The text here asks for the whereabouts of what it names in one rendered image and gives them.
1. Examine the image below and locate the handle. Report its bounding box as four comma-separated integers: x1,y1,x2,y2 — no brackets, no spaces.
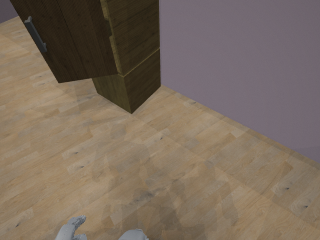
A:
24,16,47,53

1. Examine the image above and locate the left robot thigh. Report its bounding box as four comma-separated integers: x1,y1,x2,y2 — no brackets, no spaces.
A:
118,230,149,240

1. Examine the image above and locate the left robot hand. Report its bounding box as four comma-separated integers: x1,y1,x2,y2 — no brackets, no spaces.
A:
55,215,87,240

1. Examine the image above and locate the cupboard door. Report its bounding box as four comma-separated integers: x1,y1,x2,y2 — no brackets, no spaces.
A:
10,0,118,84

